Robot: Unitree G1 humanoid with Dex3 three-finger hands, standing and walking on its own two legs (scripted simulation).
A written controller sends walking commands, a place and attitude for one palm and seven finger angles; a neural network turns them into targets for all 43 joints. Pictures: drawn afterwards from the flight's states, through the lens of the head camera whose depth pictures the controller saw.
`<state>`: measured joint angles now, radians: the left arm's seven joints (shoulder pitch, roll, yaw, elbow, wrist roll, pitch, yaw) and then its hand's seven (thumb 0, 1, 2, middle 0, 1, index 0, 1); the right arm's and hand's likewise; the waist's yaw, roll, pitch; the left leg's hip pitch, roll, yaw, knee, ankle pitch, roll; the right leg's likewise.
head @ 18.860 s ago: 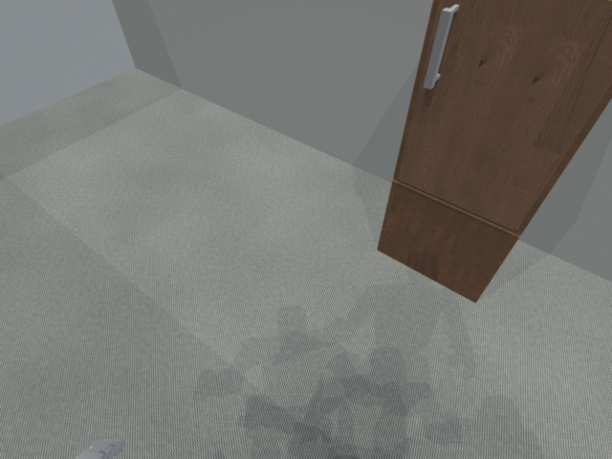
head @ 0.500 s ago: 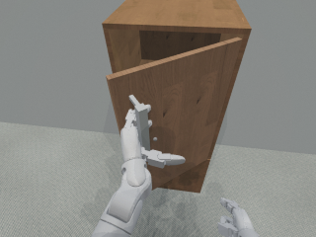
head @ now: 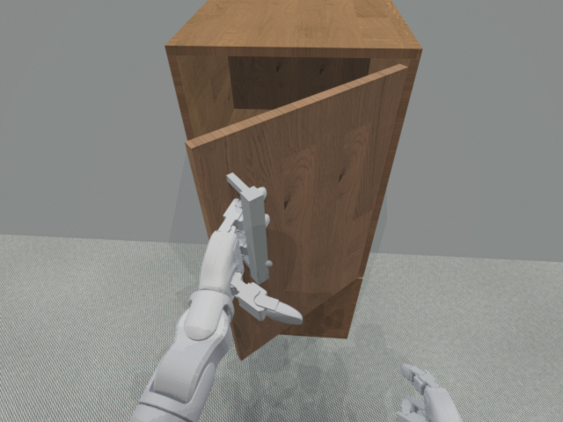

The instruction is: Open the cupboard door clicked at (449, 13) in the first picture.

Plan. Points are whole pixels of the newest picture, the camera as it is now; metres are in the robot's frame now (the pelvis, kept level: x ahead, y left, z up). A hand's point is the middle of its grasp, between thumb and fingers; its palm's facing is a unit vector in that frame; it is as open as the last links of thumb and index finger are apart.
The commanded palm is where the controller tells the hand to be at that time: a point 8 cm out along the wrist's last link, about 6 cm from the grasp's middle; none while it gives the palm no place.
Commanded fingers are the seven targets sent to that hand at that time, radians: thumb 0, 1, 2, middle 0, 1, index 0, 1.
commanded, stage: slide the hand sideways off the handle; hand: left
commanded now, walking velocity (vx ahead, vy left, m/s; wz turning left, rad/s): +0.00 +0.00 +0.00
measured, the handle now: (248, 231) +0.35 +0.07 +0.12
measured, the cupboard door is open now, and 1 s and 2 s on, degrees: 41 41 41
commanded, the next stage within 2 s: draw the hand back to the body in 0.78 s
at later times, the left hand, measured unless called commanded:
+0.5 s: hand (229, 294) +0.25 +0.08 +0.11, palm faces -0.06 -1.00 -0.03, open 16.1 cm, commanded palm +0.21 +0.15 +0.12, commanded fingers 0.00 -0.50 0.30 -0.15 -0.30 -0.15 -0.30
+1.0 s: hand (197, 312) +0.22 +0.11 +0.12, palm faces -0.06 -1.00 -0.05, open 16.3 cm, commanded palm +0.19 +0.18 +0.13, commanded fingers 0.00 -0.50 0.30 -0.15 -0.30 -0.15 -0.30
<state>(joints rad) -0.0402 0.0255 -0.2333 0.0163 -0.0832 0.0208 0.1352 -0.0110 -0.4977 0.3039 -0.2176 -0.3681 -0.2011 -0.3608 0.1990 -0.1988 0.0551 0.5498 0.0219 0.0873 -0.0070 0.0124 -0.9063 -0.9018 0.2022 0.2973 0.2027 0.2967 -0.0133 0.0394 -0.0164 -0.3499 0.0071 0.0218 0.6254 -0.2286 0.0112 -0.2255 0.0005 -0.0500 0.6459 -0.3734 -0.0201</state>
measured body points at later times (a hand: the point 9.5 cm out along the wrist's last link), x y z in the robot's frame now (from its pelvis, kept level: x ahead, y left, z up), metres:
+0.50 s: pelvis +0.03 -0.02 +0.00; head +0.02 -0.05 +0.45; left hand +0.25 +0.13 +0.12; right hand +0.23 -0.23 -0.07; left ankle +0.07 +0.11 -0.72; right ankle -0.01 -0.11 -0.72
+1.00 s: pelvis +0.02 -0.02 -0.01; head +0.01 -0.04 +0.44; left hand +0.22 +0.17 +0.12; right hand +0.21 -0.24 -0.08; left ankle +0.07 +0.11 -0.72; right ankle -0.01 -0.11 -0.72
